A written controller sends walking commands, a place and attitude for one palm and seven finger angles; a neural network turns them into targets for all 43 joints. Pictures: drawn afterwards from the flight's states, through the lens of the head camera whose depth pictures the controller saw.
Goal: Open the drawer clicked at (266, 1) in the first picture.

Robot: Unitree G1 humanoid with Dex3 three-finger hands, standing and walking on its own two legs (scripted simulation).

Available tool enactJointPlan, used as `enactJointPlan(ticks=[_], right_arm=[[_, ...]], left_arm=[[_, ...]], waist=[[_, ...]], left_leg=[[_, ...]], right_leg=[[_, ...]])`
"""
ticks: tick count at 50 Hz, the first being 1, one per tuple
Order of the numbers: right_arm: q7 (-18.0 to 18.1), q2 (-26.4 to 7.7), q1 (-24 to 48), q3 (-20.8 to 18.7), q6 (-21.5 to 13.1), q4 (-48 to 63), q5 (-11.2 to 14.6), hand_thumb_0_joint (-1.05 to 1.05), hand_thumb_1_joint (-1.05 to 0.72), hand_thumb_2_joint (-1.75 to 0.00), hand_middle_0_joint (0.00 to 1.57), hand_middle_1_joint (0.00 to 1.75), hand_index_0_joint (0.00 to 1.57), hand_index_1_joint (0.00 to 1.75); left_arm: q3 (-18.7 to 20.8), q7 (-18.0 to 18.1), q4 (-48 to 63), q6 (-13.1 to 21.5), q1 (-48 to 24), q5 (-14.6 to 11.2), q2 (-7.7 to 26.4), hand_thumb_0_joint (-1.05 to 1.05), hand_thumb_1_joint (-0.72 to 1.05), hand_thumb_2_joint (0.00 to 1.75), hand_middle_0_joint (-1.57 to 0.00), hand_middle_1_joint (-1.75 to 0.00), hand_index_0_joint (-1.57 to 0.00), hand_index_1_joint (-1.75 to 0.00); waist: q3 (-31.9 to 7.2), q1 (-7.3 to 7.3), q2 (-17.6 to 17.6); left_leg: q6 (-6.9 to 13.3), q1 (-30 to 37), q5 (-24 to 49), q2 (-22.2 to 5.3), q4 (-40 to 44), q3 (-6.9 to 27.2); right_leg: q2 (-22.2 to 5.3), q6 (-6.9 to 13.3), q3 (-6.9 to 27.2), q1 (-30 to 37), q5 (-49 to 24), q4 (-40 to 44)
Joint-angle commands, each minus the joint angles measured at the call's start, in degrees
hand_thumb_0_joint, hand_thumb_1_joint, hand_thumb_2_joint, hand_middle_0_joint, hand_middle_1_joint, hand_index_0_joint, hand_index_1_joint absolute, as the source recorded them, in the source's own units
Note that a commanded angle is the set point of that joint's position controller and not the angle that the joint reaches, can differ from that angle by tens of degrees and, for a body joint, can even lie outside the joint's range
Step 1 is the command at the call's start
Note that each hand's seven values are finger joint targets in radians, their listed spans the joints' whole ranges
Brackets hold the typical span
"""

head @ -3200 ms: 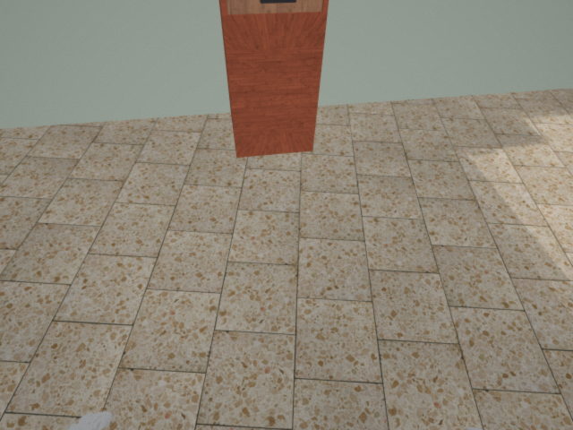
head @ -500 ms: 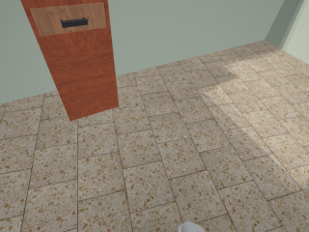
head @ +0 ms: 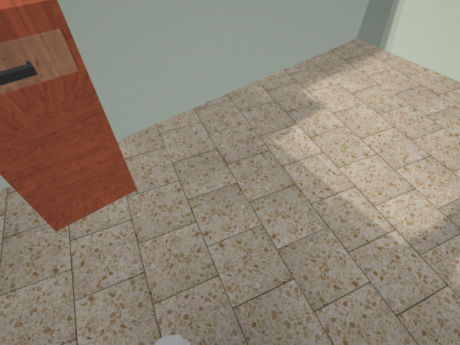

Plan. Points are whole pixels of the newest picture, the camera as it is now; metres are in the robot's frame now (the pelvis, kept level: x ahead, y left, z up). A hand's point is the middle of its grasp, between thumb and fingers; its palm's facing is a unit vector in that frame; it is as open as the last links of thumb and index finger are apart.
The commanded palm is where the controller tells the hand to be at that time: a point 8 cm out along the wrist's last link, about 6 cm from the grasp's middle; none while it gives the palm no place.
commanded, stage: walk to a spot facing it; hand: left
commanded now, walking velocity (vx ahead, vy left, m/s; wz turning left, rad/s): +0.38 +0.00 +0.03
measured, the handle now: (8, 72) +0.84 +0.70 +0.03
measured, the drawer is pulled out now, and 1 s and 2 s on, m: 0.00 0.00 0.00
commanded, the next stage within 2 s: turn to face it in 0.46 s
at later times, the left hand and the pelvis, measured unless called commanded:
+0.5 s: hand out of the picture +0.13 +0.22 -0.18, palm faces +0.08 -0.99 -0.13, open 7.4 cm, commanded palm none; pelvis +0.21 +0.07 +0.00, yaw -2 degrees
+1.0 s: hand (156, 219) +0.44 +0.20 -0.15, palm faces +0.10 -0.97 -0.21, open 7.4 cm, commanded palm none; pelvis +0.33 +0.03 +0.00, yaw +7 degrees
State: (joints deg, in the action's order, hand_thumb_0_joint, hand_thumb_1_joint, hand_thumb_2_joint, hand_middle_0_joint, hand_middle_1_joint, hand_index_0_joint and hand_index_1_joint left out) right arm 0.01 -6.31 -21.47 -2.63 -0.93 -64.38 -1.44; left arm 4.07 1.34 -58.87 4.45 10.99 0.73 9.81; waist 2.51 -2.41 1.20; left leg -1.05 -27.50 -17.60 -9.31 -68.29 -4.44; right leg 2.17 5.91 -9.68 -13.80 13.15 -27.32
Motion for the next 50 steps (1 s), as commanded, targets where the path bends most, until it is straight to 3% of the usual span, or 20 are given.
enactJointPlan(ticks=[1, 6, 12, 14, 16, 17, 18, 19, 20, 22, 25, 27, 33, 38, 39, 40, 41, 42, 45, 50], right_arm=[[-0.5, -2.3, -1.7, -1.0, -0.4, 3.5, -0.3, 0.0, -0.9, -0.9, 0.2, 0.3, 0.2, 0.3], [-1.5, -4.8, 10.3, -0.9, -0.9, 7.8, -0.1, 0.0, -0.9, -0.9, 0.2, 0.3, 0.2, 0.3], [-2.2, -5.7, 20.2, -0.1, -1.4, 11.3, 0.2, 0.0, -0.9, -0.9, 0.2, 0.3, 0.2, 0.3], [-2.0, -6.3, 20.0, 0.0, -1.7, 11.3, 0.2, 0.0, -0.9, -0.9, 0.2, 0.3, 0.2, 0.3], [-1.0, -7.9, 11.8, -0.4, -2.2, 8.9, 0.0, 0.0, -0.9, -0.9, 0.2, 0.3, 0.2, 0.3], [-0.3, -10.2, 2.3, -1.0, -2.6, 6.1, -0.3, 0.0, -0.9, -0.9, 0.2, 0.3, 0.2, 0.3], [0.4, -17.0, -5.8, -2.6, -3.0, 4.3, -1.1, 0.0, -0.9, -0.9, 0.2, 0.3, 0.2, 0.3], [0.6, -20.5, -9.2, -3.1, -2.4, 3.5, -0.4, 0.0, -0.9, -0.9, 0.2, 0.3, 0.2, 0.3], [1.0, -18.7, -5.6, -2.9, -2.3, 4.3, 0.4, 0.0, -0.9, -0.9, 0.2, 0.3, 0.2, 0.3], [1.0, -11.8, 2.9, -1.3, -2.9, 6.4, 0.1, 0.0, -0.9, -0.9, 0.2, 0.3, 0.2, 0.3], [1.3, -8.2, 5.9, -0.3, -3.9, 6.3, 0.3, 0.0, -0.9, -0.9, 0.2, 0.3, 0.2, 0.3], [1.4, -7.2, 5.6, -1.2, -4.0, 7.3, 0.1, 0.0, -0.9, -0.9, 0.2, 0.3, 0.2, 0.3], [1.3, -8.6, 1.7, -0.5, -3.3, 4.9, 0.2, 0.0, -0.9, -0.9, 0.2, 0.3, 0.2, 0.3], [1.2, -10.5, 2.1, -1.3, -1.0, 4.3, 0.2, 0.0, -0.9, -0.9, 0.2, 0.3, 0.2, 0.3], [1.1, -9.7, 2.3, -1.3, -0.7, 4.7, 0.4, 0.0, -0.9, -0.9, 0.2, 0.3, 0.2, 0.3], [0.7, -7.5, 1.4, -1.0, -0.6, 5.4, 0.9, 0.0, -0.9, -0.9, 0.2, 0.3, 0.2, 0.3], [0.5, -4.9, 0.3, -0.8, -0.3, 6.8, 1.0, 0.0, -0.9, -0.9, 0.2, 0.3, 0.2, 0.3], [1.1, -6.5, 1.5, -0.8, 0.8, 7.6, 0.9, 0.0, -0.9, -0.9, 0.2, 0.3, 0.2, 0.3], [0.1, -6.9, 4.2, -1.7, 2.0, 7.4, 0.8, 0.0, -0.9, -0.9, 0.2, 0.3, 0.2, 0.3], [-1.0, -5.5, 4.2, -1.8, 3.4, 8.8, 0.5, 0.0, -0.9, -0.9, 0.2, 0.3, 0.2, 0.3]], left_arm=[[-0.2, -0.5, -0.6, 0.8, 7.7, 0.5, 4.2, 0.0, 0.9, 0.9, -0.2, -0.3, -0.2, -0.3], [-0.7, -0.6, -2.5, 1.3, 12.2, 0.4, 5.0, 0.0, 0.9, 0.9, -0.2, -0.3, -0.2, -0.3], [-1.0, -0.3, -4.8, 0.9, 16.7, 0.5, 6.6, 0.0, 0.9, 0.9, -0.2, -0.3, -0.2, -0.3], [-0.9, -0.2, -5.4, 0.6, 17.2, 0.6, 7.3, 0.0, 0.9, 0.9, -0.2, -0.3, -0.2, -0.3], [-0.8, -0.2, -5.5, 0.5, 16.1, 0.4, 7.7, 0.0, 0.9, 0.9, -0.2, -0.3, -0.2, -0.3], [-0.7, -0.2, -5.2, 0.4, 14.9, 0.1, 7.6, 0.0, 0.9, 0.9, -0.2, -0.3, -0.2, -0.3], [-0.8, -0.7, -4.1, 0.3, 17.1, -0.5, 4.6, 0.0, 0.9, 0.9, -0.2, -0.3, -0.2, -0.3], [-1.2, -1.1, -2.5, 0.6, 16.4, -0.5, 3.2, 0.0, 0.9, 0.9, -0.2, -0.3, -0.2, -0.3], [-1.1, -0.7, -2.1, -0.2, 13.4, -0.3, 4.4, 0.0, 0.9, 0.9, -0.2, -0.3, -0.2, -0.3], [-0.6, -1.4, -2.1, -1.0, 9.4, 0.4, 2.5, 0.0, 0.9, 0.9, -0.2, -0.3, -0.2, -0.3], [-0.3, -1.7, -3.5, -3.3, 14.5, 0.8, -0.3, 0.0, 0.9, 0.9, -0.2, -0.3, -0.2, -0.3], [0.4, -1.8, -2.0, -4.4, 13.8, 1.2, -0.9, 0.0, 0.9, 0.9, -0.2, -0.3, -0.2, -0.3], [-1.0, -1.2, 1.1, -3.7, 5.4, 0.8, -0.6, 0.0, 0.9, 0.9, -0.2, -0.3, -0.2, -0.3], [-0.6, -0.7, 2.5, -3.4, 3.4, 0.5, 2.5, 0.0, 0.9, 0.9, -0.2, -0.3, -0.2, -0.3], [-0.2, -0.5, 2.2, -3.0, 5.1, 0.4, 4.4, 0.0, 0.9, 0.9, -0.2, -0.3, -0.2, -0.3], [0.6, 0.1, 1.7, -2.4, 7.7, 0.8, 8.4, 0.0, 0.9, 0.9, -0.2, -0.3, -0.2, -0.3], [1.6, 0.3, 1.4, -2.3, 11.0, 0.8, 12.8, 0.0, 0.9, 0.9, -0.2, -0.3, -0.2, -0.3], [1.8, 0.5, 2.2, -2.2, 11.3, 0.2, 13.7, 0.0, 0.9, 0.9, -0.2, -0.3, -0.2, -0.3], [0.8, 1.2, 5.2, -3.1, 2.1, 0.4, 9.1, 0.0, 0.9, 0.9, -0.2, -0.3, -0.2, -0.3], [1.2, 1.4, 6.8, -3.7, -1.1, 1.0, 9.2, 0.0, 0.9, 0.9, -0.2, -0.3, -0.2, -0.3]], waist=[[0.8, 0.65, -5.0], [3.8, 2.91, -6.5], [5.8, 5.2, -4.8], [4.9, 4.48, -4.7], [0.8, 0.37, -4.7], [-4.7, -3.69, -3.1], [-12.5, -5.6, 8.8], [-14.0, -5.02, 14.9], [-11.8, -4.12, 9.2], [1.5, -0.76, 3.5], [1.0, 3.7, 5.0], [1.0, 4.03, 3.7], [0.8, 2.2, 6.9], [-0.5, 3.4, 8.0], [-1.4, 4.57, 5.2], [-4.1, 5.42, -4.1], [-7.3, 6.05, -15.1], [-10.5, 7.04, -18.2], [-4.8, 3.83, -8.9], [-2.2, 1.86, -10.5]], left_leg=[[-1.0, -5.1, 5.7, -1.3, 6.5, 1.0], [-1.3, -11.2, 8.9, -1.2, 16.1, 0.9], [0.6, -6.9, 8.2, 1.7, 27.0, -1.9], [1.7, -2.9, 5.2, 3.5, 30.5, -3.3], [3.0, 10.3, 5.1, 6.9, 35.6, -5.7], [4.2, 24.7, 10.0, 5.7, 39.7, -3.9], [8.9, 40.0, 13.9, -8.5, 41.9, 13.5], [14.2, 43.2, 18.7, -19.4, 48.6, 27.4], [13.9, 36.6, 10.8, -19.7, 51.4, 26.3], [10.3, 20.7, 4.8, -15.1, 55.5, 16.4], [7.0, 13.6, 11.5, -10.2, 56.3, 3.2], [8.0, 12.3, 12.8, -10.2, 57.3, -0.2], [9.5, 17.3, 36.4, -6.3, 51.8, -2.0], [7.0, 16.3, 28.9, -4.8, 43.7, 3.3], [5.0, 13.4, 23.0, -2.9, 39.8, 3.3], [2.1, 4.4, 12.0, 1.3, 31.2, -0.1], [-0.6, -2.5, -14.6, 7.2, 18.6, -4.1], [-0.9, -1.5, -20.8, 5.7, 9.5, 1.9], [-1.5, -3.5, -11.7, 3.1, 0.3, 3.2], [-2.4, 1.6, -8.4, 3.2, 11.5, -0.3]], right_leg=[[-16.1, 4.3, 13.6, -0.6, -6.4, 17.6], [-16.7, 4.2, 13.1, 6.7, -10.5, 17.6], [-17.7, 2.6, 11.7, 12.4, -20.9, 15.5], [-17.6, 2.4, 11.0, 14.5, -28.2, 12.2], [-15.8, 0.9, 7.8, 12.8, -40.0, 1.0], [-13.5, -1.2, 5.8, 6.8, -37.0, -10.7], [-6.8, -4.2, 2.2, -6.6, -14.7, -27.2], [-1.8, -4.5, 4.3, -16.4, 18.7, -42.9], [-4.5, -4.0, 8.8, -19.1, 18.3, -49.2], [-8.7, -4.4, 10.2, -20.6, 9.2, -48.8], [-9.3, -5.6, 9.4, -15.0, 3.7, -43.4], [-10.0, -6.5, 8.7, -16.2, 1.4, -41.2], [-8.2, -8.2, 3.7, -10.6, -1.2, -16.9], [-5.7, -8.5, 1.7, -1.0, -3.1, -3.7], [-7.4, -8.4, 3.1, 4.7, -8.5, 1.3], [-16.0, -6.1, 11.2, 15.0, -22.0, 1.7], [-28.9, 0.1, 19.2, 20.1, -35.7, 4.1], [-31.9, 3.8, 21.6, 16.4, -36.6, 6.9], [-26.5, 2.3, 11.3, 8.3, -25.2, 7.6], [-24.8, -0.1, 2.5, 0.9, -13.3, 8.7]])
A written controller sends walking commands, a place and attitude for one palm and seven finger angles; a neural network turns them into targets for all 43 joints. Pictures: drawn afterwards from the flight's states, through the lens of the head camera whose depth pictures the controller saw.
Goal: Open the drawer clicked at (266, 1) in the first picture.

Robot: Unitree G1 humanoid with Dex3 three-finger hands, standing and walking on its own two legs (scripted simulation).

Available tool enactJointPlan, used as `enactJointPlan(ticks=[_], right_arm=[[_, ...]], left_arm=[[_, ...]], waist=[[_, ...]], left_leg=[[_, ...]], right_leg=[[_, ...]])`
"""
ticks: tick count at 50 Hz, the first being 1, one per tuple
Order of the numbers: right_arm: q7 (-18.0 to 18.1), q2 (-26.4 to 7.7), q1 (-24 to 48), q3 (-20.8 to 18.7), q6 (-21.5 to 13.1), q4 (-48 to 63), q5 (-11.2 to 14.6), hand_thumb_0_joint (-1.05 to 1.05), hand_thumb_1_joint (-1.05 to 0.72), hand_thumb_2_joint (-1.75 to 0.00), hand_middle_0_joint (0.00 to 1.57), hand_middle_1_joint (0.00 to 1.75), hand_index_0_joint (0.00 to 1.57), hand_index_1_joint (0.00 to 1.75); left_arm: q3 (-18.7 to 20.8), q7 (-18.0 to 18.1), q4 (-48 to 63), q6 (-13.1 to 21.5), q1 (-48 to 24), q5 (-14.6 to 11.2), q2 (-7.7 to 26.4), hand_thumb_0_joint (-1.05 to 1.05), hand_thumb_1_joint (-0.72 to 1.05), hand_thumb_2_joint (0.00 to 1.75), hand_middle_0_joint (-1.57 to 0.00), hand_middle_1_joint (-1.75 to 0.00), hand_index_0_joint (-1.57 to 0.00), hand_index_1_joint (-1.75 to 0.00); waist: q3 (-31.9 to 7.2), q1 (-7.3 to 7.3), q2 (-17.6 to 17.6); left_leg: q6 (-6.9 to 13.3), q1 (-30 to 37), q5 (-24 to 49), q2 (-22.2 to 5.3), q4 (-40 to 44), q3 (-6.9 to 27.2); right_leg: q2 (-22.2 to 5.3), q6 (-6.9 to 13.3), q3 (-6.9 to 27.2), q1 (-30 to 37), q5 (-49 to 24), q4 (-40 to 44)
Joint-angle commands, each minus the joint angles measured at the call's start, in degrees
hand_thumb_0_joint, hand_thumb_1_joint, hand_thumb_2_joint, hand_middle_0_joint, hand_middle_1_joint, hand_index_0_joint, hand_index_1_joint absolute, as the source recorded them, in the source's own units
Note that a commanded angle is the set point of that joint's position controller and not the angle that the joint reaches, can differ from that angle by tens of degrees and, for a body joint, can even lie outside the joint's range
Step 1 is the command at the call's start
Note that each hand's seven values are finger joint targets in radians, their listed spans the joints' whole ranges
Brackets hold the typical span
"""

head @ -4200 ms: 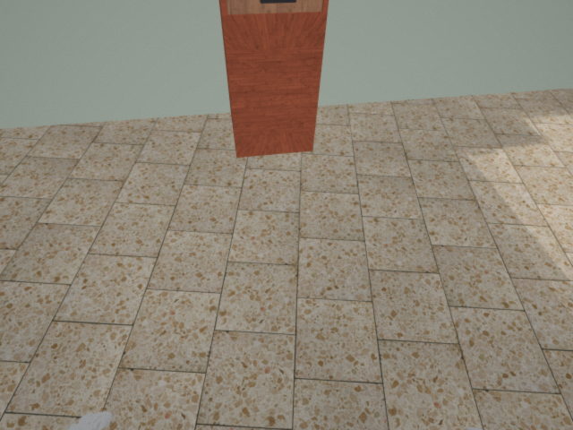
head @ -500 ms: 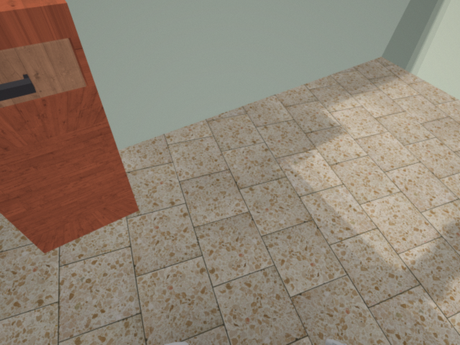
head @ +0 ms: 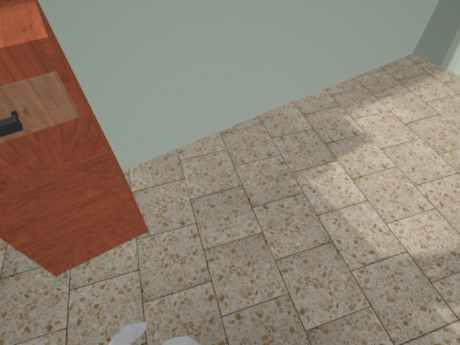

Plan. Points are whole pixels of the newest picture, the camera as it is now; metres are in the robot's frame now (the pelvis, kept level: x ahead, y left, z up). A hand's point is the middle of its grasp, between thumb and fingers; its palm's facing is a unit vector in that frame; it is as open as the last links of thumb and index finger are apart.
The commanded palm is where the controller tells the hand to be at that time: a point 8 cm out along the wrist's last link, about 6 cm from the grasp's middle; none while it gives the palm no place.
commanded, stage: turn to face it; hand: left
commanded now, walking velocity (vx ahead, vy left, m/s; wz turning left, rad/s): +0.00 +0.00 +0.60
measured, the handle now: out of the picture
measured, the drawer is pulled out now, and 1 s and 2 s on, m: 0.00 0.00 0.00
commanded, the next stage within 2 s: take the last steps up to it in 0.74 s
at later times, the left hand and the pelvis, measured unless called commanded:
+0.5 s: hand out of the picture +0.04 +0.25 -0.16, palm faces +0.30 -0.91 -0.28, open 7.4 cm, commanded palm none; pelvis +0.02 +0.02 +0.00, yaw +16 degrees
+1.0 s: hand out of the picture -0.09 +0.17 -0.17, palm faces +0.53 -0.82 -0.22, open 7.4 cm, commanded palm none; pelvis +0.00 +0.00 +0.00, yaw +29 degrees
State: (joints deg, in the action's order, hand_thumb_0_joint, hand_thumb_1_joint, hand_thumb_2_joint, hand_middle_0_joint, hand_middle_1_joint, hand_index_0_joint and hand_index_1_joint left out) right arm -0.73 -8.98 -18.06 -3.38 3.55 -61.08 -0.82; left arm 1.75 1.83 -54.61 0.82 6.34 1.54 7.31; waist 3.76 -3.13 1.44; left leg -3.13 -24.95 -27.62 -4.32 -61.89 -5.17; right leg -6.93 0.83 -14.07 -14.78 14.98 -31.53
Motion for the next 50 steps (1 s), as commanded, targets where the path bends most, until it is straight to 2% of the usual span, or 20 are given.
enactJointPlan(ticks=[1, 5, 7, 8, 9, 10, 12, 15, 21, 26, 27, 28, 29, 30, 33, 35, 44, 48, 49, 50], right_arm=[[-0.4, -2.8, 1.9, -1.0, -1.1, 6.3, -0.2, 0.0, -0.9, -0.9, 0.2, 0.3, 0.2, 0.3], [-0.7, -4.3, 4.0, -1.2, -1.6, 9.3, -0.2, 0.0, -0.9, -0.9, 0.2, 0.3, 0.2, 0.3], [-0.8, -7.2, 1.7, -1.9, -2.0, 9.6, -0.4, 0.0, -0.9, -0.9, 0.2, 0.3, 0.2, 0.3], [-0.6, -12.0, -0.8, -3.0, -2.4, 9.7, -0.6, 0.0, -0.9, -0.9, 0.2, 0.3, 0.2, 0.3], [-0.2, -18.2, -4.0, -4.3, -2.9, 10.1, -0.9, 0.0, -0.9, -0.9, 0.2, 0.3, 0.2, 0.3], [0.4, -19.5, -6.3, -4.4, -3.0, 8.7, -0.8, 0.0, -0.9, -0.9, 0.2, 0.3, 0.2, 0.3], [1.2, -17.3, 1.6, -3.7, -3.2, 10.8, -0.7, 0.0, -0.9, -0.9, 0.2, 0.3, 0.2, 0.3], [1.2, -14.8, 8.1, -2.6, -3.7, 13.3, -0.5, 0.0, -0.9, -0.9, 0.2, 0.3, 0.2, 0.3], [0.9, -16.3, 6.6, -3.2, -2.7, 13.2, -0.6, 0.0, -0.9, -0.9, 0.2, 0.3, 0.2, 0.3], [0.5, -16.1, 9.8, -3.4, -1.8, 14.1, -0.5, 0.0, -0.9, -0.9, 0.2, 0.3, 0.2, 0.3], [0.4, -15.4, 10.8, -3.3, -1.6, 14.6, -0.2, 0.0, -0.9, -0.9, 0.2, 0.3, 0.2, 0.3], [0.1, -13.0, 10.5, -3.0, -1.6, 15.0, 0.3, 0.0, -0.9, -0.9, 0.2, 0.3, 0.2, 0.3], [-0.1, -8.5, 9.8, -2.2, -1.6, 16.5, 0.5, 0.0, -0.9, -0.9, 0.2, 0.3, 0.2, 0.3], [0.0, -11.5, 11.3, -2.9, -1.1, 16.7, -0.2, 0.0, -0.9, -0.9, 0.2, 0.3, 0.2, 0.3], [-0.7, -10.3, 9.6, -2.9, 0.0, 12.5, -0.4, 0.0, -0.9, -0.9, 0.2, 0.3, 0.2, 0.3], [-0.8, -9.4, 8.4, -2.5, -0.1, 11.4, -0.3, 0.0, -0.9, -0.9, 0.2, 0.3, 0.2, 0.3], [-0.2, -6.6, 14.1, -0.2, -1.4, 10.6, 0.4, 0.0, -0.9, -0.9, 0.2, 0.3, 0.2, 0.3], [0.1, -6.5, 7.2, 0.3, -3.0, 7.7, 0.0, 0.0, -0.9, -0.9, 0.2, 0.3, 0.2, 0.3], [0.2, -8.5, 3.9, 0.0, -3.8, 6.5, 0.0, 0.0, -0.9, -0.9, 0.2, 0.3, 0.2, 0.3], [0.5, -13.3, 0.6, -1.2, -4.0, 5.6, -0.6, 0.0, -0.9, -0.9, 0.2, 0.3, 0.2, 0.3]], left_arm=[[3.7, 0.8, 2.8, -0.3, 3.8, 0.2, 12.4, 0.0, 0.9, 0.9, -0.2, -0.3, -0.2, -0.3], [4.5, 0.4, 3.5, -1.1, 4.4, 0.3, 13.9, 0.0, 0.9, 0.9, -0.2, -0.3, -0.2, -0.3], [4.7, -0.1, 4.5, -1.7, 4.6, -0.4, 14.1, 0.0, 0.9, 0.9, -0.2, -0.3, -0.2, -0.3], [4.5, -0.5, 5.8, -2.2, 5.0, -0.7, 12.1, 0.0, 0.9, 0.9, -0.2, -0.3, -0.2, -0.3], [3.7, -0.9, 9.1, -2.3, 2.1, -1.0, 8.5, 0.0, 0.9, 0.9, -0.2, -0.3, -0.2, -0.3], [3.1, -0.5, 10.7, -2.6, -2.1, -0.3, 9.9, 0.0, 0.9, 0.9, -0.2, -0.3, -0.2, -0.3], [3.9, -0.9, 9.1, -2.2, -1.1, -0.5, 9.8, 0.0, 0.9, 0.9, -0.2, -0.3, -0.2, -0.3], [4.0, -1.5, 6.6, -2.4, 3.5, -0.6, 10.7, 0.0, 0.9, 0.9, -0.2, -0.3, -0.2, -0.3], [3.3, -1.0, 8.0, -2.6, 2.9, -1.0, 10.3, 0.0, 0.9, 0.9, -0.2, -0.3, -0.2, -0.3], [3.0, -0.6, 7.3, -1.8, 8.3, -1.3, 10.6, 0.0, 0.9, 0.9, -0.2, -0.3, -0.2, -0.3], [3.2, -0.4, 6.8, -1.5, 10.8, -1.3, 11.1, 0.0, 0.9, 0.9, -0.2, -0.3, -0.2, -0.3], [3.6, -0.1, 6.6, -0.9, 12.8, -0.8, 13.8, 0.0, 0.9, 0.9, -0.2, -0.3, -0.2, -0.3], [4.6, 0.2, 7.2, -0.3, 12.6, 0.3, 19.6, 0.0, 0.9, 0.9, -0.2, -0.3, -0.2, -0.3], [4.5, 0.3, 8.0, -0.6, 11.2, -0.2, 20.2, 0.0, 0.9, 0.9, -0.2, -0.3, -0.2, -0.3], [2.9, 0.2, 8.8, -0.3, 3.8, -0.3, 14.7, 0.0, 0.9, 0.9, -0.2, -0.3, -0.2, -0.3], [2.7, 0.3, 8.2, 0.1, 4.6, -0.2, 13.3, 0.0, 0.9, 0.9, -0.2, -0.3, -0.2, -0.3], [3.5, 0.1, 1.7, 0.0, 15.0, 0.4, 16.1, 0.0, 0.9, 0.9, -0.2, -0.3, -0.2, -0.3], [3.5, -0.6, -0.5, 0.0, 12.6, -0.1, 15.5, 0.0, 0.9, 0.9, -0.2, -0.3, -0.2, -0.3], [3.1, -0.8, -0.5, -0.2, 11.7, -0.6, 13.6, 0.0, 0.9, 0.9, -0.2, -0.3, -0.2, -0.3], [2.5, -1.4, 0.9, -0.4, 10.9, -0.9, 10.3, 0.0, 0.9, 0.9, -0.2, -0.3, -0.2, -0.3]], waist=[[-2.5, 2.87, -11.0], [-3.6, 3.14, -11.7], [-5.3, 1.26, -6.4], [-6.4, -0.18, 5.8], [-5.6, -2.52, 20.4], [-7.4, -4.02, 15.1], [-7.0, -0.78, 12.2], [-7.3, 2.22, 7.5], [-7.7, 0.7, 6.4], [-7.8, 2.99, 8.8], [-7.8, 4.46, 7.3], [-8.3, 5.43, -0.5], [-6.2, 5.29, -19.6], [-6.3, 5.92, -17.1], [-0.6, 1.79, -9.6], [-1.5, 1.99, -11.4], [-6.5, 7.36, -13.1], [-6.0, 3.98, -11.9], [-6.3, 2.37, -5.6], [-5.6, 0.64, 10.1]], left_leg=[[-0.3, -0.2, 2.1, -1.4, 7.5, -0.7], [0.4, 3.3, 5.5, -0.3, 19.3, -3.0], [0.9, 11.8, 14.5, 0.6, 29.9, -3.9], [4.3, 17.1, 23.0, -6.1, 36.6, 7.8], [12.5, 19.4, 39.0, -20.0, 43.5, 27.3], [16.0, 18.1, 35.6, -22.2, 44.0, 30.7], [14.3, 16.3, 27.8, -16.8, 43.0, 24.9], [11.6, 14.6, 31.2, -10.5, 42.2, 16.0], [13.5, 17.0, 30.7, -10.3, 41.9, 19.9], [11.5, 10.7, 32.2, -7.3, 38.1, 21.2], [9.8, 6.7, 28.3, -5.7, 35.8, 20.3], [6.5, 0.6, 20.3, -1.6, 28.8, 17.4], [1.1, -10.5, 0.3, 8.0, 14.9, 6.5], [1.2, -7.9, -5.9, 6.1, 3.4, 9.0], [0.6, -7.0, 4.8, 3.7, -9.3, 8.6], [-0.2, -6.2, 6.5, 3.4, -7.1, 6.9], [0.2, 2.0, -0.1, 3.8, 18.2, 2.0], [2.0, 15.0, 7.2, 3.9, 36.1, -1.1], [3.1, 23.4, 10.2, 1.5, 42.9, 1.9], [7.2, 30.6, 6.7, -9.6, 46.2, 16.6]], right_leg=[[-15.6, 4.7, 5.9, 0.8, -13.8, 12.6], [-15.9, 3.6, 4.2, 2.2, -13.0, 6.7], [-13.7, 0.7, 1.4, -1.3, -9.1, -1.2], [-8.7, -2.7, -0.3, -8.6, 1.3, -11.5], [-1.0, -6.8, 0.9, -20.3, 24.8, -25.9], [-0.5, -5.7, 8.9, -20.7, 24.7, -34.7], [-0.7, -5.5, 13.0, -23.1, 15.2, -39.0], [0.1, -6.0, 12.7, -17.5, 8.3, -34.0], [3.0, -5.9, 12.4, -12.8, 10.9, -20.5], [5.8, -4.8, 11.0, -0.5, 5.4, -4.0], [5.2, -4.6, 10.7, 5.1, 0.0, 3.2], [-0.4, -3.1, 16.3, 11.4, -1.3, 12.5], [-16.9, 3.6, 33.9, 13.6, -4.8, 17.6], [-22.1, 8.0, 34.2, 5.7, -8.5, 17.7], [-11.8, 5.7, 20.8, -0.5, -10.6, 14.6], [-10.2, 5.1, 16.8, 1.9, -14.7, 13.8], [-12.9, 7.6, 17.6, 13.0, -23.2, 11.5], [-10.7, 4.1, 14.6, 5.5, -3.5, 9.8], [-7.8, 1.4, 11.5, -1.6, 2.7, 4.8], [-1.0, -2.0, 6.0, -14.1, 11.3, -6.7]])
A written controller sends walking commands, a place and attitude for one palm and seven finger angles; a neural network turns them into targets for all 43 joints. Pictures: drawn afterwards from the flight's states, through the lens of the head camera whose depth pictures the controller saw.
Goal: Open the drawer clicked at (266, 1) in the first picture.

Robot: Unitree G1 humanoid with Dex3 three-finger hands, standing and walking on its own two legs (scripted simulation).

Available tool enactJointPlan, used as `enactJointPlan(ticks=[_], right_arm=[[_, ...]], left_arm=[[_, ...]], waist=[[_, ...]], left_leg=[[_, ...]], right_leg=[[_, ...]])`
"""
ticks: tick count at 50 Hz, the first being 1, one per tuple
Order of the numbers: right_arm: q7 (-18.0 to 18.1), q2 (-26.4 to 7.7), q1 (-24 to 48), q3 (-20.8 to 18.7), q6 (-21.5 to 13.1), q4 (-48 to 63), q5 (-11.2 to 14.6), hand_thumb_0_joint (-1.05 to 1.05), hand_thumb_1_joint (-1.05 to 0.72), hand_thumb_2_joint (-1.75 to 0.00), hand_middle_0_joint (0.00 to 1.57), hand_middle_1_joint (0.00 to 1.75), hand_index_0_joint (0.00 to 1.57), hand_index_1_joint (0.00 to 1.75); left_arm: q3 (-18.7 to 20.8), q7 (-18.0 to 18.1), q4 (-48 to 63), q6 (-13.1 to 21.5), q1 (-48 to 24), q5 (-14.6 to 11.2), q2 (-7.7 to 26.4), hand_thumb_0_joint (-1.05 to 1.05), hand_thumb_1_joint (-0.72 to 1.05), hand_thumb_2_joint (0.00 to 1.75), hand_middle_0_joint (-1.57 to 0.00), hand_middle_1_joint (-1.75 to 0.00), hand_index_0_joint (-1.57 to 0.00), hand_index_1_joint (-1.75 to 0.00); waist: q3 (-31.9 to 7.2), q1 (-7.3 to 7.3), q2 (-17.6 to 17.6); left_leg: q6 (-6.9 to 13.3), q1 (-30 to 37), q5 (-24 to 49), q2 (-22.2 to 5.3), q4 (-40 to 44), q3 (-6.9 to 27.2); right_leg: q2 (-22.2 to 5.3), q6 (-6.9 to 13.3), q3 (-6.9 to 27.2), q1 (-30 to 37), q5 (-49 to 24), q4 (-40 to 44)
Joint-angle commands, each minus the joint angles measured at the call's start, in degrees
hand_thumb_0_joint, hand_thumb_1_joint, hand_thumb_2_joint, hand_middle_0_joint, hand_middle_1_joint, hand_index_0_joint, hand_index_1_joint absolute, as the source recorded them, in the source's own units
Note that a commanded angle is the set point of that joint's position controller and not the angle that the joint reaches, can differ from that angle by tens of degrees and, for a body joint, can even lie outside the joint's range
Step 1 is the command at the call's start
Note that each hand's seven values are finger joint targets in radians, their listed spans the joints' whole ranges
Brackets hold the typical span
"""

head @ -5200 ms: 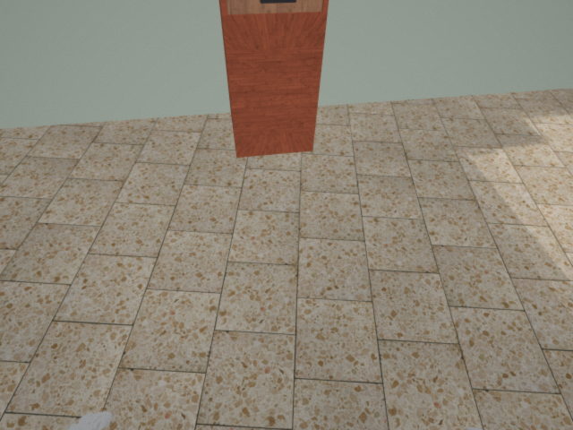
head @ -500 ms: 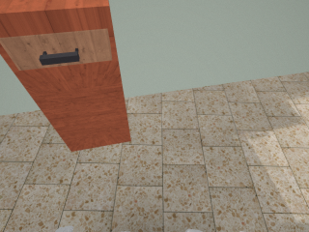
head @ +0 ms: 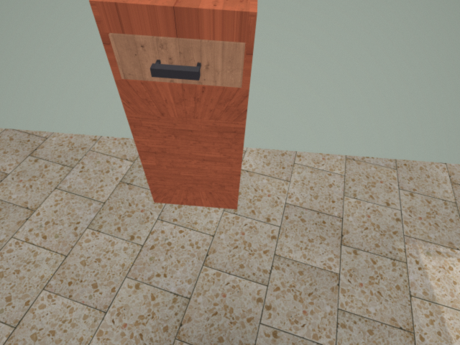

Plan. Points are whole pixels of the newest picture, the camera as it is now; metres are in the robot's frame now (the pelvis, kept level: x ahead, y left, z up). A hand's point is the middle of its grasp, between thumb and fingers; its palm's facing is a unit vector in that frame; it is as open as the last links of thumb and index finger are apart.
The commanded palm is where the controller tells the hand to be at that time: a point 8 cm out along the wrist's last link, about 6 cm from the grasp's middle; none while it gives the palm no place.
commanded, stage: take the last steps up to it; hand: left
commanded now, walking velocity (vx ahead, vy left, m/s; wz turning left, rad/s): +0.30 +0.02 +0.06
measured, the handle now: (177, 67) +0.80 +0.25 +0.03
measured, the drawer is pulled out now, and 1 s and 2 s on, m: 0.00 0.00 0.00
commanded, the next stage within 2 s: come to a stop and stand still in 0.84 s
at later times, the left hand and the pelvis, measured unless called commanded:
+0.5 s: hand (162, 302) +0.22 +0.17 -0.17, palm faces -0.03 -0.98 -0.21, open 7.4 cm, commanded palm none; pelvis +0.11 -0.01 -0.01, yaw +0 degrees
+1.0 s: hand (154, 316) +0.19 +0.18 -0.18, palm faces +0.12 -0.98 -0.15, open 7.4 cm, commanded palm none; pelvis +0.25 +0.02 +0.00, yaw +1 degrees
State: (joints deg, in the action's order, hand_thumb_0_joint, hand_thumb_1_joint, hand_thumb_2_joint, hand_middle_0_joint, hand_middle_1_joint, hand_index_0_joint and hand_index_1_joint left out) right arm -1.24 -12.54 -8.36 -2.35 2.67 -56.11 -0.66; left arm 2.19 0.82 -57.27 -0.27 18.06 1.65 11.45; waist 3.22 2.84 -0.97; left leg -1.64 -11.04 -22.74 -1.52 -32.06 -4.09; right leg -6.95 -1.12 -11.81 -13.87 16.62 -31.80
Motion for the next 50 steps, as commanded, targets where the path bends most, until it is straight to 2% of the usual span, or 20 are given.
enactJointPlan(ticks=[1, 2, 4, 7, 10, 19, 21, 23, 24, 25, 26, 28, 32, 41, 44, 45, 46, 47, 48, 50], right_arm=[[1.3, -13.1, -13.1, -2.7, -2.7, 0.0, -1.0, 0.0, -0.9, -0.9, 0.2, 0.3, 0.2, 0.3], [1.9, -10.8, -14.0, -2.3, -3.0, -1.3, -1.1, 0.0, -0.9, -0.9, 0.2, 0.3, 0.2, 0.3], [2.5, -6.8, -9.7, -0.9, -3.6, -0.6, -0.7, 0.0, -0.9, -0.9, 0.2, 0.3, 0.2, 0.3], [2.7, -5.5, -10.2, -0.5, -5.1, -1.2, -0.2, 0.0, -0.9, -0.9, 0.2, 0.3, 0.2, 0.3], [3.0, -4.8, -14.0, -0.6, -5.9, -3.0, -0.1, 0.0, -0.9, -0.9, 0.2, 0.3, 0.2, 0.3], [3.2, -4.5, -19.5, -0.9, -6.1, -7.5, -1.0, 0.0, -0.9, -0.9, 0.2, 0.3, 0.2, 0.3], [3.2, -4.6, -19.2, -0.8, -6.0, -8.0, -1.1, 0.0, -0.9, -0.9, 0.2, 0.3, 0.2, 0.3], [3.0, -4.4, -18.1, -0.8, -6.2, -8.3, -0.3, 0.0, -0.9, -0.9, 0.2, 0.3, 0.2, 0.3], [2.5, -2.3, -19.0, -0.5, -6.5, -7.3, 0.3, 0.0, -0.9, -0.9, 0.2, 0.3, 0.2, 0.3], [2.4, -0.3, -20.1, -0.3, -6.5, -5.3, 0.6, 0.0, -0.9, -0.9, 0.2, 0.3, 0.2, 0.3], [2.4, -1.8, -16.7, -0.9, -5.8, -5.3, 0.7, 0.0, -0.9, -0.9, 0.2, 0.3, 0.2, 0.3], [1.7, -0.2, -11.7, -1.2, -5.0, -4.2, -0.2, 0.0, -0.9, -0.9, 0.2, 0.3, 0.2, 0.3], [1.1, 3.0, -17.4, -0.9, -3.0, -6.4, -1.0, 0.0, -0.9, -0.9, 0.2, 0.3, 0.2, 0.3], [0.1, 1.6, -5.0, -0.7, -4.1, -1.1, -0.6, 0.0, -0.9, -0.9, 0.2, 0.3, 0.2, 0.3], [0.3, 0.7, -5.4, -0.4, -4.7, -1.1, -0.5, 0.0, -0.9, -0.9, 0.2, 0.3, 0.2, 0.3], [0.5, 0.2, -6.9, -0.4, -5.1, -2.0, -0.5, 0.0, -0.9, -0.9, 0.2, 0.3, 0.2, 0.3], [0.9, -1.8, -10.5, -0.6, -5.6, -3.2, -0.6, 0.0, -0.9, -0.9, 0.2, 0.3, 0.2, 0.3], [1.5, -5.8, -15.0, -1.3, -5.8, -4.1, -1.0, 0.0, -0.9, -0.9, 0.2, 0.3, 0.2, 0.3], [1.9, -8.6, -16.8, -1.6, -5.2, -4.4, -1.0, 0.0, -0.9, -0.9, 0.2, 0.3, 0.2, 0.3], [3.2, -5.4, -10.0, -0.1, -4.7, -3.5, -0.6, 0.0, -0.9, -0.9, 0.2, 0.3, 0.2, 0.3]], left_arm=[[1.1, -0.5, 5.8, 0.8, -4.6, -0.4, 3.9, 0.0, 0.9, 0.9, -0.2, -0.3, -0.2, -0.3], [1.2, -0.2, 5.7, 0.4, -8.9, 0.3, 5.1, 0.0, 0.9, 0.9, -0.2, -0.3, -0.2, -0.3], [1.4, -1.2, 3.5, 0.6, -7.9, -0.1, 4.9, 0.0, 0.9, 0.9, -0.2, -0.3, -0.2, -0.3], [0.9, -1.7, 0.4, 0.8, -3.6, -0.1, 4.1, 0.0, 0.9, 0.9, -0.2, -0.3, -0.2, -0.3], [0.9, -1.6, 0.5, 0.7, -5.1, -0.3, 3.8, 0.0, 0.9, 0.9, -0.2, -0.3, -0.2, -0.3], [0.6, -2.0, 3.6, 1.4, -15.0, -0.7, 1.5, 0.0, 0.9, 0.9, -0.2, -0.3, -0.2, -0.3], [1.0, -2.0, 3.0, 1.9, -12.6, -0.6, 1.7, 0.0, 0.9, 0.9, -0.2, -0.3, -0.2, -0.3], [1.9, -1.6, -1.1, 2.8, 0.1, -0.4, 4.3, 0.0, 0.9, 0.9, -0.2, -0.3, -0.2, -0.3], [3.1, -1.0, -3.4, 3.8, 8.2, 0.0, 9.1, 0.0, 0.9, 0.9, -0.2, -0.3, -0.2, -0.3], [4.2, -0.4, -4.4, 3.8, 13.6, -0.6, 14.3, 0.0, 0.9, 0.9, -0.2, -0.3, -0.2, -0.3], [4.1, -0.2, -4.0, 3.5, 10.7, -1.4, 14.1, 0.0, 0.9, 0.9, -0.2, -0.3, -0.2, -0.3], [2.7, 0.2, -1.4, 3.3, 0.6, -1.1, 8.2, 0.0, 0.9, 0.9, -0.2, -0.3, -0.2, -0.3], [1.0, 0.5, -1.1, 4.2, -3.3, -0.6, 3.0, 0.0, 0.9, 0.9, -0.2, -0.3, -0.2, -0.3], [1.8, -0.1, -3.2, 4.2, 2.0, -0.1, 6.0, 0.0, 0.9, 0.9, -0.2, -0.3, -0.2, -0.3], [1.8, -0.1, -3.9, 3.6, 2.2, -0.4, 6.2, 0.0, 0.9, 0.9, -0.2, -0.3, -0.2, -0.3], [1.7, 0.0, -4.3, 3.3, 2.5, -0.5, 5.3, 0.0, 0.9, 0.9, -0.2, -0.3, -0.2, -0.3], [1.2, 0.0, -4.2, 2.9, 3.1, -0.6, 3.8, 0.0, 0.9, 0.9, -0.2, -0.3, -0.2, -0.3], [0.7, -0.2, -3.4, 2.8, 3.5, -0.8, 1.6, 0.0, 0.9, 0.9, -0.2, -0.3, -0.2, -0.3], [0.1, 0.0, -2.9, 2.7, 3.7, -0.8, -0.3, 0.0, 0.9, 0.9, -0.2, -0.3, -0.2, -0.3], [-0.3, 0.8, -4.0, 1.5, 2.4, -0.9, 0.2, 0.0, 0.9, 0.9, -0.2, -0.3, -0.2, -0.3]], waist=[[-0.9, -7.41, 19.6], [2.1, -8.63, 18.1], [6.9, -5.28, 12.4], [3.9, -3.32, 8.4], [3.3, -3.64, 6.7], [6.1, -5.65, 7.8], [5.1, -4.13, 6.7], [-1.6, 1.68, 3.6], [-7.7, 4.53, -4.8], [-13.0, 4.51, -14.4], [-11.1, 4.47, -9.2], [1.0, 0.8, -2.2], [0.9, -4.7, -4.8], [1.5, -1.44, -6.0], [1.8, -2.58, -5.7], [1.4, -3.27, -2.8], [-0.5, -4.66, 2.5], [-2.7, -6.04, 11.4], [-4.1, -6.07, 16.8], [-1.2, -3.69, 12.8]], left_leg=[[11.3, 14.9, 1.7, -20.9, 20.6, 25.7], [12.7, 10.4, -1.0, -20.4, 22.8, 26.2], [12.1, 5.9, 0.3, -16.3, 23.4, 20.3], [11.1, 8.2, 15.3, -12.4, 22.3, 12.5], [12.0, 11.4, 24.3, -12.9, 21.6, 11.2], [11.3, 10.4, 28.8, -14.2, 18.8, 8.7], [10.5, 7.8, 32.2, -13.5, 15.1, 8.0], [7.5, 3.1, 36.1, -9.3, 0.3, 4.0], [4.7, -8.8, 25.0, -5.0, -14.7, 0.1], [2.7, -19.1, -9.0, 1.7, -33.3, -1.2], [3.6, -19.0, -9.5, -1.2, -40.1, 4.9], [3.4, -22.1, -0.3, -5.3, -41.7, 5.6], [1.0, -15.0, 6.5, -6.2, -31.4, 2.7], [0.8, -12.7, 7.1, -4.1, -8.1, -0.7], [0.9, -5.4, 10.0, -2.5, 0.2, -2.4], [0.7, 0.8, 12.0, -2.1, 4.2, -3.2], [1.4, 7.7, 13.8, -3.8, 7.7, -0.5], [5.0, 13.2, 18.5, -12.5, 10.6, 9.6], [9.8, 12.8, 24.3, -21.0, 15.8, 18.9], [11.1, 3.6, 33.3, -20.2, 16.8, 16.8]], right_leg=[[2.5, -1.1, 2.3, -23.6, 17.5, -17.3], [1.4, -0.5, 7.2, -24.5, 16.5, -23.9], [0.0, 0.0, 9.8, -24.6, 7.5, -29.1], [0.3, -1.1, 8.8, -21.9, 0.9, -29.7], [0.1, -1.7, 8.7, -23.3, -0.6, -27.9], [1.6, 0.3, 6.2, -16.8, -1.0, -8.7], [3.8, 1.4, 4.6, -8.9, -1.3, -3.9], [5.0, 2.8, 4.7, 9.5, -7.1, 3.3], [-5.8, 7.0, 17.0, 24.1, -7.6, 5.1], [-21.0, 13.1, 37.9, 29.8, -14.6, 12.8], [-21.0, 14.3, 39.1, 21.1, -1.8, 17.1], [-17.2, 12.2, 31.7, 5.0, 10.5, 21.3], [-9.9, 8.4, 14.8, -4.5, -1.2, 23.3], [-9.7, 10.4, 14.1, 2.1, -5.4, 21.3], [-8.2, 8.7, 12.1, 1.2, -6.6, 17.1], [-6.9, 7.2, 11.3, -2.0, -5.5, 13.9], [-4.0, 5.5, 9.2, -4.8, -4.3, 7.3], [1.5, 2.9, 4.6, -10.5, 1.6, -3.2], [4.9, 1.2, 2.6, -13.1, 16.4, -13.9], [1.8, 0.9, 9.9, -10.0, 16.1, -20.0]])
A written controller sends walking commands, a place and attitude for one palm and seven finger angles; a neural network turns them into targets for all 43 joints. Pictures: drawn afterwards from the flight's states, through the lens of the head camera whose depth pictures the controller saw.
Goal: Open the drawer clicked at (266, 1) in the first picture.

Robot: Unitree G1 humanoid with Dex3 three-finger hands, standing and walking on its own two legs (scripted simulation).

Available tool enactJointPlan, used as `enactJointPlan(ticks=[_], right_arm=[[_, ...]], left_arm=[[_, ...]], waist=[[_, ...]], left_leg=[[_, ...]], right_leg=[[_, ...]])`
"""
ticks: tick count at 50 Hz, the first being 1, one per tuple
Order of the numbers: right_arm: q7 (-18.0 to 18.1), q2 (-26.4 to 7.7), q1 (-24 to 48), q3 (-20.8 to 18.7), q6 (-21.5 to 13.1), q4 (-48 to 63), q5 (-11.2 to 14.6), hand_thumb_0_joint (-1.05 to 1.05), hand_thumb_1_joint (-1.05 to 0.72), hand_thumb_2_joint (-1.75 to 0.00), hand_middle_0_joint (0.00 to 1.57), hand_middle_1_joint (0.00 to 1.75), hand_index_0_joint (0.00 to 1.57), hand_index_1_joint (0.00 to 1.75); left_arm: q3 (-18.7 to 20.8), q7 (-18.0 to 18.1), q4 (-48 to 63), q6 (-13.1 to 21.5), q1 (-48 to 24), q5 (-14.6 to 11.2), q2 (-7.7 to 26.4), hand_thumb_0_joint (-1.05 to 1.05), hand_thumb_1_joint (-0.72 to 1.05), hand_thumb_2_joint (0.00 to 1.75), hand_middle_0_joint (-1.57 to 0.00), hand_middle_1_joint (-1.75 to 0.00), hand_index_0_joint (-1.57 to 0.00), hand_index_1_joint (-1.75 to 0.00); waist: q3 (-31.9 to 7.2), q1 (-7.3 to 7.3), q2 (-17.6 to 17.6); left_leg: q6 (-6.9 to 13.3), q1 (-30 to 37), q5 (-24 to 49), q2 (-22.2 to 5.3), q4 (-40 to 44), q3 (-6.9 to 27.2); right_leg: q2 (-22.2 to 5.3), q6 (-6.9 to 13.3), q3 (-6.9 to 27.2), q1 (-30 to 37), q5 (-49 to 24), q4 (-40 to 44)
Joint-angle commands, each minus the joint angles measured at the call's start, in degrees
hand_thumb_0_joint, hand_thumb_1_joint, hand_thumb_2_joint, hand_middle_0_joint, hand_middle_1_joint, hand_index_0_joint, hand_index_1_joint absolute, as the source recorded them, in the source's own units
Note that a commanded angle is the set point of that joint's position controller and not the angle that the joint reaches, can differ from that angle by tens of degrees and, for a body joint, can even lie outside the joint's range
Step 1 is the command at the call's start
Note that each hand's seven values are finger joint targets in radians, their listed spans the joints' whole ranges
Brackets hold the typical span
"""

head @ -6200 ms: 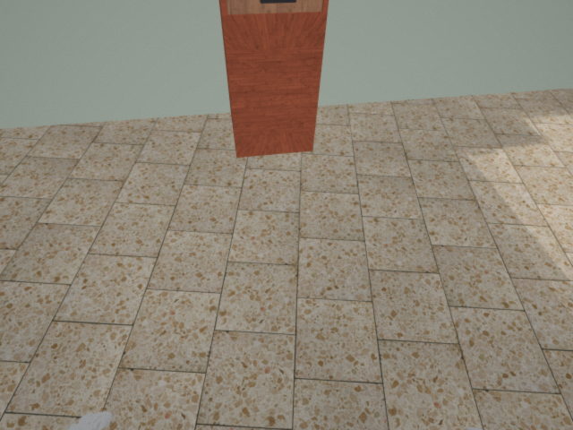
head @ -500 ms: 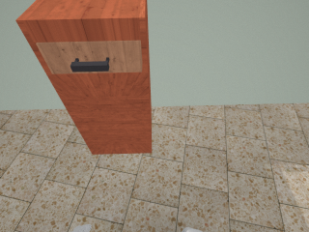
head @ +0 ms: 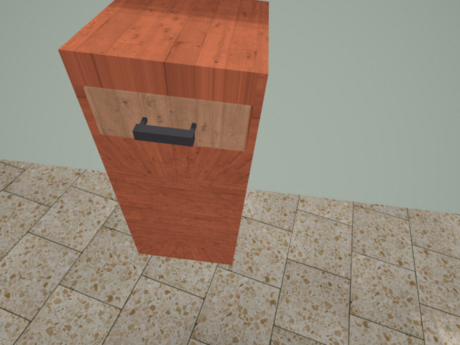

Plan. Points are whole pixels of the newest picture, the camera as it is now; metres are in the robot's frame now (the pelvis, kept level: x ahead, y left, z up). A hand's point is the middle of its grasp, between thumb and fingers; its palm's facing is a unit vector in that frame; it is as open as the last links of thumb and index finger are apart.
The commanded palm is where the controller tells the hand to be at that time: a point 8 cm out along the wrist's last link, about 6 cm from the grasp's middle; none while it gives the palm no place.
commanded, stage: come to a stop and stand still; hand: left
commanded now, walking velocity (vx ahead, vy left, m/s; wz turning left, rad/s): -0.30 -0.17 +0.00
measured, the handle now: (166, 129) +0.55 +0.22 +0.03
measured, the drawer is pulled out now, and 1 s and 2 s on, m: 0.00 0.00 0.00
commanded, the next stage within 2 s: look again from close up in 1.62 s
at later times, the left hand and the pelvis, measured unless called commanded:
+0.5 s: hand out of the picture +0.09 +0.14 -0.15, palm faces +0.00 -0.96 -0.29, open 7.4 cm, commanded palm none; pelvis +0.02 -0.05 +0.00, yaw -1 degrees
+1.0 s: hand out of the picture +0.00 +0.19 -0.17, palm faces +0.07 -0.97 -0.21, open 7.4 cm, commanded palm none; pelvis +0.00 -0.01 +0.01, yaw +0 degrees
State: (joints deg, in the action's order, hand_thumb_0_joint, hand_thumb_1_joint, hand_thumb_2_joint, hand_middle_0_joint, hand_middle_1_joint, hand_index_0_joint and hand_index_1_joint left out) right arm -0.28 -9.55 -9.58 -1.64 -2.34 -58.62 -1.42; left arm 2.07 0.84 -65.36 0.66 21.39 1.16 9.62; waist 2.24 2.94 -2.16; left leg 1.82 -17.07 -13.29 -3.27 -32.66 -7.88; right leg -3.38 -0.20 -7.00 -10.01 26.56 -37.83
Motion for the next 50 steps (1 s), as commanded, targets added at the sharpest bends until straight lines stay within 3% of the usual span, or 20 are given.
enactJointPlan(ticks=[1, 4, 7, 12, 15, 17, 18, 19, 20, 21, 24, 28, 35, 38, 40, 41, 43, 45, 48, 50], right_arm=[[2.6, -7.1, -5.1, -0.1, 0.3, -0.4, 0.2, 0.0, -0.9, -0.9, 0.2, 0.3, 0.2, 0.3], [3.2, -7.3, -2.5, -0.5, 0.7, -1.0, 0.8, 0.0, -0.9, -0.9, 0.2, 0.3, 0.2, 0.3], [3.6, -9.5, -3.4, -2.1, 1.9, -0.7, 0.8, 0.0, -0.9, -0.9, 0.2, 0.3, 0.2, 0.3], [3.2, -10.2, -1.0, -3.2, 3.0, 0.7, 0.1, 0.0, -0.9, -0.9, 0.2, 0.3, 0.2, 0.3], [2.5, -10.1, 0.0, -3.5, 3.3, 1.3, 0.0, 0.0, -0.9, -0.9, 0.2, 0.3, 0.2, 0.3], [2.0, -9.4, 0.5, -3.4, 3.4, 1.4, 0.3, 0.0, -0.9, -0.9, 0.2, 0.3, 0.2, 0.3], [1.5, -7.2, -0.9, -3.2, 3.4, 1.3, 0.8, 0.0, -0.9, -0.9, 0.2, 0.3, 0.2, 0.3], [1.1, -3.6, -2.5, -2.5, 3.4, 2.2, 1.2, 0.0, -0.9, -0.9, 0.2, 0.3, 0.2, 0.3], [1.0, -3.9, -1.6, -2.5, 4.3, 3.0, 1.1, 0.0, -0.9, -0.9, 0.2, 0.3, 0.2, 0.3], [1.2, -3.8, 0.0, -2.5, 5.4, 3.2, 0.8, 0.0, -0.9, -0.9, 0.2, 0.3, 0.2, 0.3], [0.9, -6.0, -2.1, -3.0, 5.6, 1.4, 0.6, 0.0, -0.9, -0.9, 0.2, 0.3, 0.2, 0.3], [0.3, -6.9, -2.6, -3.0, 5.7, 1.9, 0.3, 0.0, -0.9, -0.9, 0.2, 0.3, 0.2, 0.3], [0.3, -5.4, -1.0, -2.2, 4.7, 3.4, 0.8, 0.0, -0.9, -0.9, 0.2, 0.3, 0.2, 0.3], [0.5, -5.0, -4.1, -1.7, 3.9, 2.5, 0.9, 0.0, -0.9, -0.9, 0.2, 0.3, 0.2, 0.3], [0.9, -4.6, -8.2, -1.3, 3.3, 0.8, 0.9, 0.0, -0.9, -0.9, 0.2, 0.3, 0.2, 0.3], [1.1, -5.5, -9.5, -1.1, 2.9, -0.2, 0.8, 0.0, -0.9, -0.9, 0.2, 0.3, 0.2, 0.3], [1.3, -10.7, -7.4, -1.5, 2.5, 1.2, 0.2, 0.0, -0.9, -0.9, 0.2, 0.3, 0.2, 0.3], [1.8, -10.2, -2.5, -1.1, 2.4, 1.4, 0.3, 0.0, -0.9, -0.9, 0.2, 0.3, 0.2, 0.3], [2.4, -8.2, -1.9, -0.3, 2.1, 0.5, 0.6, 0.0, -0.9, -0.9, 0.2, 0.3, 0.2, 0.3], [2.5, -7.4, -3.8, -0.1, 1.7, -0.6, 1.0, 0.0, -0.9, -0.9, 0.2, 0.3, 0.2, 0.3]], left_arm=[[-0.5, 0.8, 2.9, 0.3, 0.0, -0.6, 1.4, 0.0, 0.9, 0.9, -0.2, -0.3, -0.2, -0.3], [-0.6, 1.1, 1.4, -0.9, 1.7, -0.8, 2.0, 0.0, 0.9, 0.9, -0.2, -0.3, -0.2, -0.3], [0.5, 1.1, 4.0, -2.6, -0.3, -0.2, 3.6, 0.0, 0.9, 0.9, -0.2, -0.3, -0.2, -0.3], [1.5, 0.9, 7.8, -3.5, -3.7, -0.1, 3.7, 0.0, 0.9, 0.9, -0.2, -0.3, -0.2, -0.3], [1.5, 1.0, 8.9, -2.8, -3.8, -0.3, 3.8, 0.0, 0.9, 0.9, -0.2, -0.3, -0.2, -0.3], [1.4, 1.0, 8.1, -1.9, -1.1, -0.1, 4.2, 0.0, 0.9, 0.9, -0.2, -0.3, -0.2, -0.3], [1.5, 1.2, 8.2, -1.1, -1.5, 0.3, 6.8, 0.0, 0.9, 0.9, -0.2, -0.3, -0.2, -0.3], [1.9, 1.5, 8.7, -0.3, -3.7, 0.6, 11.2, 0.0, 0.9, 0.9, -0.2, -0.3, -0.2, -0.3], [2.0, 1.3, 9.8, -0.5, -3.7, 0.3, 13.3, 0.0, 0.9, 0.9, -0.2, -0.3, -0.2, -0.3], [2.4, 1.5, 9.7, -0.4, -4.2, 0.4, 13.5, 0.0, 0.9, 0.9, -0.2, -0.3, -0.2, -0.3], [2.2, 1.6, 10.9, -0.6, -8.9, 0.1, 11.3, 0.0, 0.9, 0.9, -0.2, -0.3, -0.2, -0.3], [3.0, 1.8, 11.7, -0.4, -8.4, 0.1, 11.7, 0.0, 0.9, 0.9, -0.2, -0.3, -0.2, -0.3], [3.4, 1.3, 10.4, -0.6, -5.4, 0.7, 12.4, 0.0, 0.9, 0.9, -0.2, -0.3, -0.2, -0.3], [3.4, 1.2, 10.0, -0.8, -7.0, 0.7, 12.8, 0.0, 0.9, 0.9, -0.2, -0.3, -0.2, -0.3], [3.1, 1.1, 9.4, -1.2, -8.8, 0.1, 11.8, 0.0, 0.9, 0.9, -0.2, -0.3, -0.2, -0.3], [2.5, 1.0, 9.3, -1.4, -9.0, -0.3, 9.9, 0.0, 0.9, 0.9, -0.2, -0.3, -0.2, -0.3], [1.4, 0.6, 9.7, -1.8, -7.9, -0.6, 5.3, 0.0, 0.9, 0.9, -0.2, -0.3, -0.2, -0.3], [0.9, 0.4, 8.1, -2.2, -8.6, -0.1, 4.6, 0.0, 0.9, 0.9, -0.2, -0.3, -0.2, -0.3], [0.0, 0.1, 5.1, -1.8, -5.9, -0.1, 4.9, 0.0, 0.9, 0.9, -0.2, -0.3, -0.2, -0.3], [-0.4, 0.2, 3.6, -1.1, -4.1, -0.3, 5.7, 0.0, 0.9, 0.9, -0.2, -0.3, -0.2, -0.3]], waist=[[-0.1, -2.55, 10.6], [-3.7, -2.07, 8.6], [-4.0, -3.1, 8.1], [-3.3, -2.96, 11.4], [-3.4, -2.39, 13.1], [-4.8, -0.72, 10.6], [-5.2, -1.05, 3.6], [-4.1, -2.64, -8.5], [-3.0, -1.3, -7.4], [-3.0, -0.73, -10.4], [-1.0, -2.19, -6.6], [-1.4, -0.95, -6.5], [-2.7, 0.75, -8.6], [-4.2, -0.81, -8.8], [-4.6, -3.14, -8.2], [-4.1, -3.5, -3.8], [-1.4, -2.5, 11.3], [3.1, -1.41, 15.5], [2.8, -0.77, 13.2], [0.9, -0.96, 8.5]], left_leg=[[7.5, 7.7, 30.5, -17.0, 16.7, 16.7], [6.7, 12.4, 43.3, -14.9, 14.0, 10.3], [8.2, 13.4, 45.4, -16.8, 13.2, 10.9], [8.0, 10.0, 37.9, -16.3, 12.3, 9.1], [6.6, 8.2, 31.2, -14.6, 11.2, 8.8], [3.3, 6.4, 21.0, -10.9, 6.9, 7.0], [-0.1, 4.5, 11.6, -6.8, 1.8, 4.7], [-3.1, -2.4, -6.1, -0.7, -3.0, 0.9], [-3.4, -1.8, -17.2, 1.1, -9.3, 3.6], [-3.2, -2.8, -20.6, 1.1, -15.5, 6.8], [-3.7, -7.6, -13.2, 1.4, -26.5, 9.6], [-4.8, -10.0, -8.6, 1.2, -27.7, 10.0], [-4.4, -4.6, -12.0, 1.8, -11.2, 6.9], [-3.7, 0.5, -9.2, 2.6, -2.0, 5.5], [-3.4, 9.4, -1.1, 2.7, 8.7, 4.1], [-2.9, 13.0, 0.9, 1.0, 12.1, 5.4], [1.7, 6.1, -1.3, -10.9, 18.4, 18.1], [3.4, -3.8, -8.9, -11.1, 24.0, 19.4], [2.2, 1.4, 2.0, -7.0, 19.7, 13.6], [1.1, 5.0, 9.7, -5.1, 15.3, 11.3]], right_leg=[[-2.8, -0.6, 6.1, -11.1, 3.6, -12.2], [-2.4, -2.0, 5.2, -8.5, -1.2, -6.9], [-1.4, -2.0, 5.0, -11.1, -0.9, -10.7], [-0.6, -1.5, 5.6, -11.9, -0.7, -12.8], [0.1, -0.9, 3.8, -7.3, -3.9, -3.7], [0.3, -1.1, 2.7, -0.7, -15.5, 9.7], [-3.2, -0.7, 6.7, 2.0, -24.0, 16.5], [-13.6, 3.0, 18.3, 3.4, -36.2, 18.2], [-19.4, 8.0, 20.4, -1.2, -41.9, 20.0], [-19.6, 9.9, 22.1, -3.3, -41.6, 20.6], [-15.8, 9.9, 17.5, -0.7, -39.4, 19.2], [-15.8, 9.2, 16.1, 1.7, -30.8, 20.8], [-15.0, 9.9, 17.1, 3.4, -26.0, 21.5], [-12.8, 8.7, 15.8, 2.5, -24.3, 20.6], [-10.4, 5.7, 13.1, -2.7, -18.8, 18.2], [-7.8, 3.9, 11.6, -6.6, -13.7, 16.1], [-1.0, 0.0, 4.0, -8.8, -7.5, 8.9], [-0.4, -0.8, 3.0, -3.9, -7.9, 4.9], [-0.9, -0.6, 4.5, -3.4, -12.3, 7.9], [-1.8, -0.5, 5.8, -0.8, -19.2, 13.8]])
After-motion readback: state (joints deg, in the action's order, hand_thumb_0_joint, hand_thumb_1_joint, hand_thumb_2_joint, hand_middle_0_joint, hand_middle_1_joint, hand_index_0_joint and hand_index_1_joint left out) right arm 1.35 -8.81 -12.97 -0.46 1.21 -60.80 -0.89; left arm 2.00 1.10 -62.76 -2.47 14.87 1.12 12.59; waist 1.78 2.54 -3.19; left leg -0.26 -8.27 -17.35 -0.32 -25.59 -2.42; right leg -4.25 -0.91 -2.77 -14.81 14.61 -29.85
